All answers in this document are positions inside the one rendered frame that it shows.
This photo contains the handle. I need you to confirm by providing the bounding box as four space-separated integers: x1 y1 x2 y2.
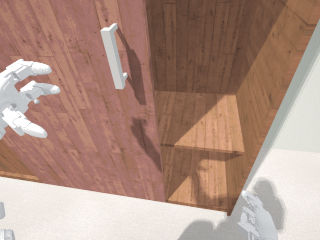
100 23 128 89

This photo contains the robot right hand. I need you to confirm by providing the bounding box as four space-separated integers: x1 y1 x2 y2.
237 190 279 240

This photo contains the robot left hand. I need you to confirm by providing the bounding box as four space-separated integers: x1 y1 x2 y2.
0 59 61 138

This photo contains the wardrobe door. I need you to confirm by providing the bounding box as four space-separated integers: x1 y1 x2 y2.
0 140 35 176
0 0 166 202

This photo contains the left robot upper arm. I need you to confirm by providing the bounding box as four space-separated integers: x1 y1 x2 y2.
0 229 15 240

